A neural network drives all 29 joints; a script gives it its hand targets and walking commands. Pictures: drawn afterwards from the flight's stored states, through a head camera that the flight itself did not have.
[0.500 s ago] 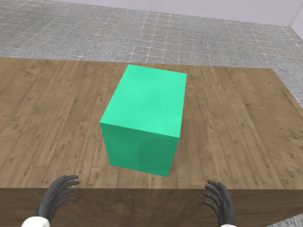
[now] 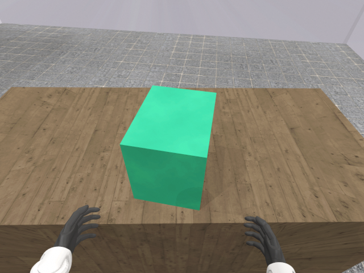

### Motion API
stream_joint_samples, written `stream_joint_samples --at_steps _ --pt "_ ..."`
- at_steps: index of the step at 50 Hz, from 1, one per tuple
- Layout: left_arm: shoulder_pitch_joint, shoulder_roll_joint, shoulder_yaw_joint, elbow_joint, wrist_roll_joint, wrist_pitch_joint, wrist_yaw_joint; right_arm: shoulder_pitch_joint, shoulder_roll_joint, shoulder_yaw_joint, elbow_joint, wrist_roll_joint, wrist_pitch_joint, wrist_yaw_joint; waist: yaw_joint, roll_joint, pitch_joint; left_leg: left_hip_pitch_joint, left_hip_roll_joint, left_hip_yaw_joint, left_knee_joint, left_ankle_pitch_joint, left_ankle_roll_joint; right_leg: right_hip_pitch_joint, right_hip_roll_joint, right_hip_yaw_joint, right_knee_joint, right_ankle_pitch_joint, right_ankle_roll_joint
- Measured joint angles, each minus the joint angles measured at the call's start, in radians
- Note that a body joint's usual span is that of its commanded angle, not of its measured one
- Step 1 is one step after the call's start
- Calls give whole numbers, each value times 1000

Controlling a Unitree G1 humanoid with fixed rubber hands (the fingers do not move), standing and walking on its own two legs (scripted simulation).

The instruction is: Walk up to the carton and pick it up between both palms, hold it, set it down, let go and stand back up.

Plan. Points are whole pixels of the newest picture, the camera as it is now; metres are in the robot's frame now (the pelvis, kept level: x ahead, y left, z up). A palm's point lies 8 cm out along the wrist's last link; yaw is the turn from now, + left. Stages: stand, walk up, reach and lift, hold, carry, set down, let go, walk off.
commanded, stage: set down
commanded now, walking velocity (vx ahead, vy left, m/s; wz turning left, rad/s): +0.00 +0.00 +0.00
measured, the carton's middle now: (175, 145) +0.44 +0.04 +0.03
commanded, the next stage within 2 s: let go in 0.24 s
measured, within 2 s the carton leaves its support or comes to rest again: neither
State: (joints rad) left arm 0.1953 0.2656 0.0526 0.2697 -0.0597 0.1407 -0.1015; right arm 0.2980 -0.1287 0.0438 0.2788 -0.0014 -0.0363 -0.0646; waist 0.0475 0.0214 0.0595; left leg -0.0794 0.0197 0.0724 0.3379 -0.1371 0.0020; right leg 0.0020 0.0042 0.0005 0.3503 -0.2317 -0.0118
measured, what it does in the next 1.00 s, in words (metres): shifts its weight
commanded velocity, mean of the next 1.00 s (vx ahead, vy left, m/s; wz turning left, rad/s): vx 0.00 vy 0.00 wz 0.00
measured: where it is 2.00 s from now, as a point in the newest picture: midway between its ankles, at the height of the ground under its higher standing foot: outside the picture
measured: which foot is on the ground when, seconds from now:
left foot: down 0.00-1.00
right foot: down 0.00-1.00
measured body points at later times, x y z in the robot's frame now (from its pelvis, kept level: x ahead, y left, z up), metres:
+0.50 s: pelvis -0.05 +0.02 -0.01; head -0.10 +0.01 +0.44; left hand +0.20 +0.25 -0.01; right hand +0.12 -0.23 -0.07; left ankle +0.01 +0.12 -0.75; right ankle -0.01 -0.11 -0.75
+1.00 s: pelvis -0.05 +0.02 -0.01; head -0.05 +0.02 +0.44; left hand +0.17 +0.27 -0.04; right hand +0.08 -0.24 -0.09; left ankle +0.00 +0.12 -0.74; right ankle -0.02 -0.11 -0.74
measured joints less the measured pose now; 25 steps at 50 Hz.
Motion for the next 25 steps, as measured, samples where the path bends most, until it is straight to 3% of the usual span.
stream_joint_samples --at_steps 10,13,17,20,23,25 --pt "-137 -56 0 28 90 157 14 -130 -75 -31 113 29 174 42 -3 -7 20 -22 -19 -4 73 -36 4 -24 -22 -7 85 -29 1" --pt "-191 -62 -30 60 98 182 31 -161 -108 -64 197 36 214 91 -1 -5 15 -63 -35 -9 110 -106 -9 -68 -39 -13 130 -70 -15" --pt "-244 -84 -38 111 66 178 85 -212 -146 -116 292 4 189 165 -9 34 22 -103 -29 -8 120 -23 1 -106 -36 -12 140 0 13" --pt "-233 -83 -6 135 82 154 77 -171 -166 -72 277 24 148 150 -9 10 8 -78 -55 -23 144 -36 0 -122 -45 10 173 -23 7" --pt "-199 -55 -6 130 68 144 74 -102 -159 -60 232 11 127 119 -19 2 0 -8 -47 -26 106 -63 30 -92 -27 27 146 -8 15" --pt "-184 -44 -1 130 78 123 76 -66 -148 -60 215 11 133 120 -21 -9 20 32 -39 -13 74 -42 26 -57 -19 40 116 3 7"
